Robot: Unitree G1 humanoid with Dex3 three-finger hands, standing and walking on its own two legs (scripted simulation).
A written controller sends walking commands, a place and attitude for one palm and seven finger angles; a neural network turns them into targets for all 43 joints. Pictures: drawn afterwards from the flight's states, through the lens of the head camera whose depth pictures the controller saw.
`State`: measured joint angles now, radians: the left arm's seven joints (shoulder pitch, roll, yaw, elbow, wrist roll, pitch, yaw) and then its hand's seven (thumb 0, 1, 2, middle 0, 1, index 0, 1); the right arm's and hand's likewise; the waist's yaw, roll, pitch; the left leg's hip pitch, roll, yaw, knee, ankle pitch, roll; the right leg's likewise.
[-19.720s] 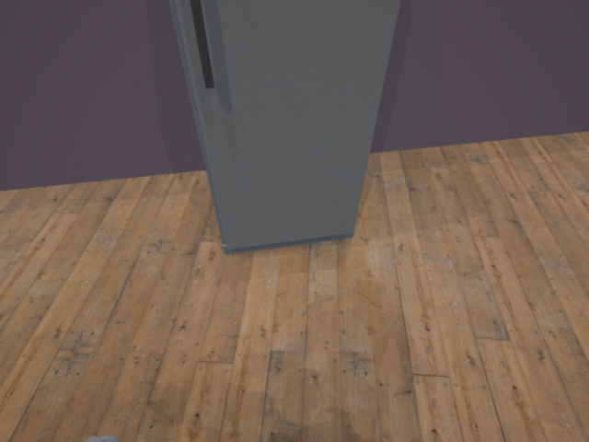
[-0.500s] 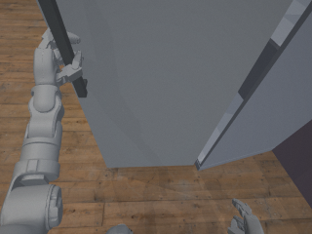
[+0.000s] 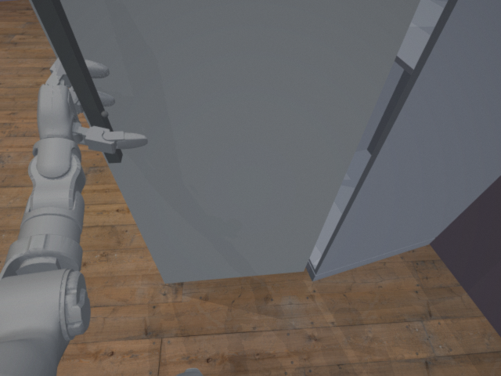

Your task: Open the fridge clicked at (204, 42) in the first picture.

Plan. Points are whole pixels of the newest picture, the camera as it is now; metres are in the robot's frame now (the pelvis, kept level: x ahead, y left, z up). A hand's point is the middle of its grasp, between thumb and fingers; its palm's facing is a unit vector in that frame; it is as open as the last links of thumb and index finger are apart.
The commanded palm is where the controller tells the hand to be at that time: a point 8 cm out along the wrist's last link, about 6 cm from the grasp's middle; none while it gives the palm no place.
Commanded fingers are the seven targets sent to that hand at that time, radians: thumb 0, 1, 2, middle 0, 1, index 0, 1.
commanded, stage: loosen the grip on the handle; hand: left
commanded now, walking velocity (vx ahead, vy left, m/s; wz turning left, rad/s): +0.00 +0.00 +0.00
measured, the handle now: (71, 41) +0.49 +0.25 +0.27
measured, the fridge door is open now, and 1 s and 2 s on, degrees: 78 75 75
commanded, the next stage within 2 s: slip the hand off the handle in 0.20 s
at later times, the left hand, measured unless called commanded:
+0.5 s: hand (80, 112) +0.46 +0.27 +0.17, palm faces +0.27 -0.95 -0.17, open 14.6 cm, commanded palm +0.42 +0.31 +0.18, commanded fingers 0.00 -0.55 0.20 -0.25 -1.15 -0.25 -1.15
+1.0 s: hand (34, 121) +0.43 +0.32 +0.18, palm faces +0.28 -0.95 -0.17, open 14.7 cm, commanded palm +0.39 +0.36 +0.18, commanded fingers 0.00 -0.55 0.20 -0.25 -1.15 -0.25 -1.15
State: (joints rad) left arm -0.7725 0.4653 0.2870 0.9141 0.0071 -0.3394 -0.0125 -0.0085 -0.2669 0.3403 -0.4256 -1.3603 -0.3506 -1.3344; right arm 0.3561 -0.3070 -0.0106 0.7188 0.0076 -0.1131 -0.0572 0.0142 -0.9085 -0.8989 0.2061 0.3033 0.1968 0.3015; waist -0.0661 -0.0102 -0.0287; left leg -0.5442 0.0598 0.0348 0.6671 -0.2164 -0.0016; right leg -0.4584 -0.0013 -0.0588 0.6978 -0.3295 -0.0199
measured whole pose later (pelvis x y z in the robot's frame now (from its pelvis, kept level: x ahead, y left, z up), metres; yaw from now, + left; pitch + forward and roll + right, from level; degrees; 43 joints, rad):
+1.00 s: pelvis +0.04 +0.02 +0.00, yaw -1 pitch +7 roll -2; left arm -0.51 0.53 0.44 0.65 -0.11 -0.25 -0.20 -0.01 -0.55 0.20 -0.26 -1.15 -0.26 -1.15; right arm 0.33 -0.26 0.02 0.65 0.02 -0.07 -0.09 0.01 -0.91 -0.90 0.21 0.30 0.20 0.30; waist -0.02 0.02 -0.08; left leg -0.53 0.05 0.03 0.70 -0.29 0.01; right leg -0.41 0.00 -0.04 0.64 -0.36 0.01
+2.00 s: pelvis +0.03 +0.01 +0.01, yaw +1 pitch -2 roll -1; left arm -0.07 0.46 0.47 0.15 -0.39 0.14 -0.41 -0.01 -0.55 0.20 -0.25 -1.15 -0.26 -1.15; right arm 0.23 -0.26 0.09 0.58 0.07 -0.22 -0.13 0.02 -0.91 -0.90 0.21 0.30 0.20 0.30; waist 0.05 0.05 -0.07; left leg -0.32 0.04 0.02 0.57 -0.23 0.00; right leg -0.20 -0.01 -0.06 0.54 -0.31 0.00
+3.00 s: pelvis +0.06 +0.02 +0.03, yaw +0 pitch -5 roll +0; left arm 0.44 0.34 0.34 -0.36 -0.08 -0.06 0.09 0.01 0.74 0.82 -0.22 -0.39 -0.22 -0.39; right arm 0.19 -0.23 0.03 0.64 -0.02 -0.12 -0.10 0.02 -0.91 -0.90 0.21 0.30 0.20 0.30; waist 0.09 0.05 0.00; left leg -0.13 0.02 0.04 0.41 -0.20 0.00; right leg -0.02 -0.02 -0.04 0.38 -0.28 0.01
